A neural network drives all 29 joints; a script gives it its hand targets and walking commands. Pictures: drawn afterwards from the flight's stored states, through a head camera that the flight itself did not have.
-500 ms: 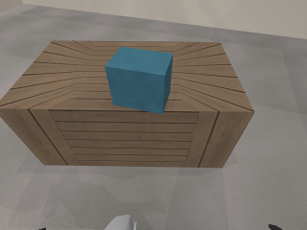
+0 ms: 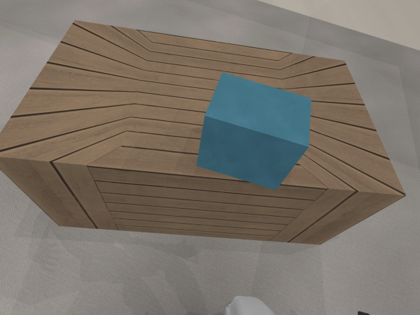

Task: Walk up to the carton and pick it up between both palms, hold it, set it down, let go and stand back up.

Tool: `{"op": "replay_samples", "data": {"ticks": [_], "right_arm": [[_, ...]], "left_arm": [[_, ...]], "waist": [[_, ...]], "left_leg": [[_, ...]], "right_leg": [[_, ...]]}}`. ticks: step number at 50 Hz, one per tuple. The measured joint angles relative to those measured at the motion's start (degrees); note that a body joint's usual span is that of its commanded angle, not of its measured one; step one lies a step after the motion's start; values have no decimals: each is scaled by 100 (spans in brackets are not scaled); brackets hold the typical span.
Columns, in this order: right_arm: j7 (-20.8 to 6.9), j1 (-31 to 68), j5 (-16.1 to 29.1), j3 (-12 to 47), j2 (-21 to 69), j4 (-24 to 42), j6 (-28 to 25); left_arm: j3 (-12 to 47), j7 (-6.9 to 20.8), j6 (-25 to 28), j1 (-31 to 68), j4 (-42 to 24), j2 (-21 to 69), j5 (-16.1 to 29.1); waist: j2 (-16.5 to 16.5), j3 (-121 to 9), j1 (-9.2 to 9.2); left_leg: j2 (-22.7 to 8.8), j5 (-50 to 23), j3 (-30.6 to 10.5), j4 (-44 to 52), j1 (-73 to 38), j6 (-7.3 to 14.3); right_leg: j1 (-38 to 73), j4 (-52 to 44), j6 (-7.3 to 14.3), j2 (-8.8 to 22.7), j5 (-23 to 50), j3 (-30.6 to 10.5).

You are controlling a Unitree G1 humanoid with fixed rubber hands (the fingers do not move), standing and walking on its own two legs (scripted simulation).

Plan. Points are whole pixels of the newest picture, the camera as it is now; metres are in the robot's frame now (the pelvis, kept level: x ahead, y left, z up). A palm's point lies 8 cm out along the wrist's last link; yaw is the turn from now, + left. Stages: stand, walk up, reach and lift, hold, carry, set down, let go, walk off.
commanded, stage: walk up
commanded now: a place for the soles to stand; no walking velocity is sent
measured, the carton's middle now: (250, 134) +0.58 -0.14 -0.09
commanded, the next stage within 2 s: none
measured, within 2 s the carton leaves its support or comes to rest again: neither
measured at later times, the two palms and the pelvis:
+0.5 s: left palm out of the picture +0.30 +0.47 -0.16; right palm (287, 301) +0.14 -0.16 -0.07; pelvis +0.19 +0.17 -0.03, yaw +0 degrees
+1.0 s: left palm (4, 185) +0.41 +0.50 -0.18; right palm (243, 232) +0.27 -0.08 -0.07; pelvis +0.29 +0.23 -0.03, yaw -2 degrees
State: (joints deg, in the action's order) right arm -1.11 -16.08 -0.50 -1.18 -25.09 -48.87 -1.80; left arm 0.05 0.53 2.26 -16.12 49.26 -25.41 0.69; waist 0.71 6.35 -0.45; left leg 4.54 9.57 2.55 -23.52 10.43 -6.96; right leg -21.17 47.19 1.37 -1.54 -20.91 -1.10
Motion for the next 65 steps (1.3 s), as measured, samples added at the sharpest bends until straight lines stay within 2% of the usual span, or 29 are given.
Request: {"op": "replay_samples", "data": {"ticks": [1, 2, 3, 4, 5, 7, 9, 11, 13, 15, 18, 24, 27, 29, 30, 31, 32, 33, 34, 37, 39, 41, 45, 46, 48, 51, 54, 57, 65], "right_arm": [[15, 42, 0, -12, -3, 73, 75], [29, 99, 8, -13, -6, 164, 132], [32, 157, 36, -15, 2, 277, 151], [36, 257, 43, -17, -51, 342, 135], [37, 376, 44, -16, -88, 348, 115], [34, 366, 44, -14, -49, 371, 39], [-17, 181, 54, -10, 55, 372, 92], [-45, 19, 54, -13, 99, 326, 51], [-33, 20, 54, -14, 139, 281, -144], [28, -83, 54, -16, 186, 261, -258], [140, -533, 54, -16, 196, 212, -303], [431, -1242, 54, -14, 141, 148, -298], [556, -1425, 54, -14, 156, 136, -255], [636, -1430, 53, -12, 158, 162, -255], [676, -1419, 53, -11, 158, 214, -270], [713, -1416, 72, -11, 156, 264, -293], [746, -1370, 90, -13, 133, 278, -299], [776, -1226, 106, -12, 138, 278, -263], [796, -1068, 110, -10, 182, 300, -215], [802, -946, 111, -8, 422, 424, -121], [802, -852, 111, -11, 580, 446, -70], [802, -696, 110, -13, 586, 503, -87], [800, -630, 111, -12, 560, 560, -235], [800, -628, 111, -11, 566, 552, -280], [800, -661, 110, -11, 694, 534, -360], [885, -1071, 110, -16, 512, 524, -360], [961, -1309, 110, -15, 314, 523, -286], [996, -1311, 110, -12, 200, 565, -332], [998, -1299, 110, -11, 193, 609, -298]], "left_arm": [[-3, -41, 1, -20, -10, -17, 18], [-6, -103, 20, -82, -29, -74, 26], [-24, -184, 42, -218, -30, -188, 2], [-26, -262, 26, -319, 27, -183, -36], [-20, -281, -43, -364, 99, -96, -68], [-21, -274, -144, -367, 108, -45, -144], [-19, -239, -133, -299, 101, -45, -238], [-16, -133, -96, -192, -9, -43, -274], [-19, -87, -82, -129, -109, -44, -298], [-20, -56, -84, -129, -126, -41, -276], [-20, -55, -95, -57, -174, -42, -261], [-19, 103, -249, 297, -513, -44, -196], [-19, 178, -353, 398, -638, -46, -235], [-19, 187, -363, 394, -687, -50, -246], [-19, 187, -363, 390, -696, -50, -248], [-20, 186, -360, 388, -708, -54, -248], [-23, 179, -359, 382, -704, -42, -248], [-22, 151, -373, 385, -703, -9, -251], [-21, 126, -403, 386, -703, 16, -252], [-19, 102, -509, 394, -829, 23, -254], [-18, 101, -506, 401, -1020, 24, -254], [-17, 120, -506, 412, -1231, 23, -264], [-16, 121, -508, 503, -1455, 27, -394], [-17, 121, -510, 511, -1482, 22, -407], [-16, 141, -557, 508, -1448, -13, -429], [-20, 194, -599, 510, -1449, 58, -443], [-19, 196, -606, 509, -1450, 16, -455], [-18, 235, -632, 578, -1452, 14, -455], [-18, 284, -738, 585, -1452, 13, -477]], "waist": [[8, 89, 29], [79, 184, 112], [260, 202, 253], [226, 206, 392], [19, 198, 430], [-215, 19, 400], [-201, -326, 288], [-119, -559, 249], [119, -507, 250], [167, -430, 173], [155, -441, -68], [228, -234, -166], [269, -149, -161], [325, -153, -150], [398, -84, -135], [520, 16, -104], [571, 75, -25], [512, 140, 36], [442, 194, 35], [455, 245, 27], [629, 120, 53], [654, 148, 63], [594, 306, 53], [614, 379, 56], [950, 503, 104], [823, 314, 82], [792, 85, 81], [794, -42, 85], [790, -40, 87]], "left_leg": [[117, -95, 60, -480, 159, -214], [280, -205, 128, -1431, 487, -275], [479, 457, 156, -2630, 900, -253], [460, 1082, 8, -3536, 1190, -60], [298, 1442, -342, -3994, 1291, 155], [-47, 1905, -977, -4434, 1310, 486], [-410, 1925, -1199, -4153, 1240, 696], [-741, 1781, -1202, -2779, 906, 749], [-583, 2186, -884, -2348, 670, 642], [-523, 2159, -685, -2376, 558, 740], [-516, 2044, -747, -1949, 241, 876], [-320, 1814, -779, -953, -393, 824], [-153, 1767, -736, -639, -773, 472], [-7, 1640, -591, -762, -863, 173], [104, 1544, -472, -1104, -842, 17], [264, 1373, -330, -1841, -660, -143], [367, 1528, -248, -2839, -327, -185], [345, 1851, -298, -3751, 38, -187], [259, 2047, -385, -4434, 366, -109], [12, 2244, -543, -5448, 1043, 150], [166, 2466, -697, -5299, 1042, 236], [52, 2563, -704, -4969, 1047, 269], [-440, 1871, -718, -2498, 966, 273], [-503, 1680, -666, -1778, 801, 369], [-298, 1475, -445, -1262, 571, 651], [-309, 1378, -535, -1200, 541, 852], [-341, 1457, -591, -1210, 417, 888], [-355, 1421, -589, -1147, 406, 804], [-250, 1440, -562, -1225, 380, 674]], "right_leg": [[363, -807, 35, 28, 169, 257], [757, -1604, 113, 49, 704, 385], [1022, -1995, 274, 110, 1070, 199], [1153, -1930, 258, 132, 582, 39], [1184, -1668, 128, 47, 254, 13], [1227, -1263, 78, 0, -130, 70], [1220, -1103, 42, 149, -375, 139], [1148, -1016, 33, 342, -540, 99], [695, -181, 35, 556, -552, -287], [234, 862, 33, 342, -791, -487], [-312, 1701, 32, -15, -1132, -296], [-1405, 1817, 32, -72, -297, -137], [-1587, 1516, 31, -74, -64, 223], [-1311, 386, 30, -117, 460, 762], [-961, -347, 30, -164, 925, 1054], [-486, -1086, 161, -169, 1636, 1263], [-181, -1315, 528, -182, 1401, 1222], [-44, -1263, 738, -274, 1001, 1164], [94, -1220, 805, -361, 762, 1164], [572, -1221, 803, -383, 475, 1250], [466, -1230, 803, -246, 457, 1219], [208, -1230, 802, -224, 533, 1171], [-391, -1229, 759, -213, 705, 1224], [-474, -1188, 728, -186, 717, 1230], [-523, -1019, 724, -37, 640, 901], [-698, 99, 694, -185, -399, 391], [-785, 844, 693, -196, -396, -208], [-765, 897, 691, -229, -303, -654], [-747, 829, 690, -235, -105, -23]]}}
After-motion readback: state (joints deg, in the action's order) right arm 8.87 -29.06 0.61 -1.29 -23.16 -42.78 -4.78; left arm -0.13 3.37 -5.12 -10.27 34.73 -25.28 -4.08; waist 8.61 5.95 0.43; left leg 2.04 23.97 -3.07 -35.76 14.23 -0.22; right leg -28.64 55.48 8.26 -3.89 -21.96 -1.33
